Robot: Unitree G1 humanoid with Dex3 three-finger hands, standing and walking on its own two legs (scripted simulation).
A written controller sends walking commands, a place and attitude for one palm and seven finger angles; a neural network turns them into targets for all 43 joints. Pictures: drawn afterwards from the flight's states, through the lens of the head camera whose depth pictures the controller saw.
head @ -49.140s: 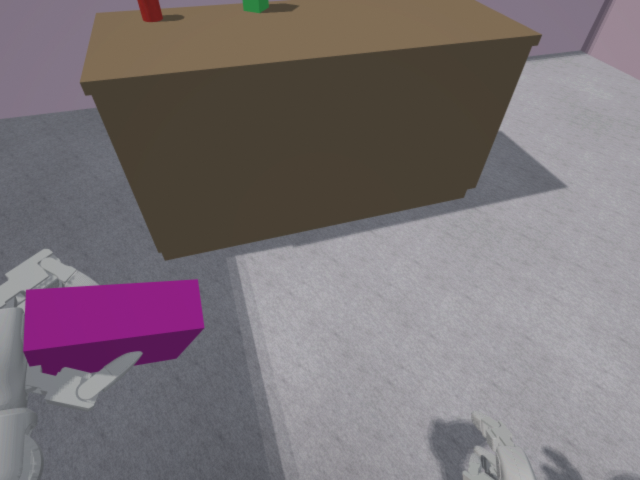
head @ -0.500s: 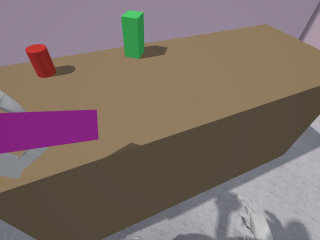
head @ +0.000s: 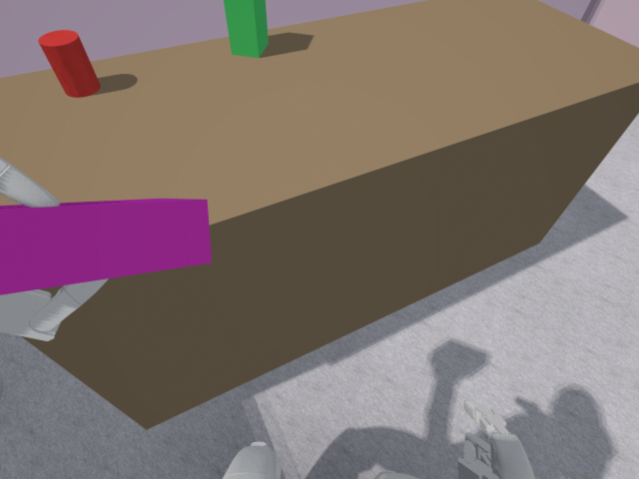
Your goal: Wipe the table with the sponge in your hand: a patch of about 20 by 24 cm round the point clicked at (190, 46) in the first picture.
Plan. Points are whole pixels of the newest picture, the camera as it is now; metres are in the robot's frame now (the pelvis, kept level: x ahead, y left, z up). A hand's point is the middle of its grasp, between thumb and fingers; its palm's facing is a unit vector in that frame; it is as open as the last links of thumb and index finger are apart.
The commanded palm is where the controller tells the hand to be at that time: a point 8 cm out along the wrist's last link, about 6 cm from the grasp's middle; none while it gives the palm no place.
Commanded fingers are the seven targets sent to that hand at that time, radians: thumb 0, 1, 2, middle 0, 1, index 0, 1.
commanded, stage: stop stepping back and stand still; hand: left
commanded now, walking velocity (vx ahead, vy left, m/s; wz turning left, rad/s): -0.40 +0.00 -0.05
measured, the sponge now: (128, 230) +0.27 +0.18 +0.23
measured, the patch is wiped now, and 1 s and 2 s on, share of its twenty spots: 1.00 1.00 1.00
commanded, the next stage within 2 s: stand and wait in 1.00 s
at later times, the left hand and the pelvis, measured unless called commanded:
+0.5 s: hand out of the picture +0.09 +0.21 +0.25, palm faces +0.46 -0.85 -0.24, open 9.1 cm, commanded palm +0.02 +0.26 +0.26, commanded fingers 0.00 0.10 1.30 -1.20 -1.60 -1.20 -1.60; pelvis -0.14 -0.02 -0.01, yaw +1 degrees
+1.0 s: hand out of the picture +0.04 +0.18 +0.23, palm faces +0.35 -0.88 -0.33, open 9.1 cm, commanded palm -0.02 +0.23 +0.26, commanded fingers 0.00 0.10 1.30 -1.20 -1.60 -1.20 -1.60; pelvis -0.19 -0.04 +0.01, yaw -2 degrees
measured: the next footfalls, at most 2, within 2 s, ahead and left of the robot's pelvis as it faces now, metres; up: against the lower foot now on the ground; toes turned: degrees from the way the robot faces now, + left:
left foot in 0.16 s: -0.05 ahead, +0.13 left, +0.00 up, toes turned +1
right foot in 0.40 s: -0.04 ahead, -0.14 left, +0.00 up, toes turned -1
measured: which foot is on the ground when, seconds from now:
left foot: up 0.00-0.14, down 0.16-0.42, up 0.44-0.62, down 0.64-1.00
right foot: down 0.00-0.16, up 0.18-0.38, down 0.40-0.64, up 0.66-0.86, down 0.88-1.00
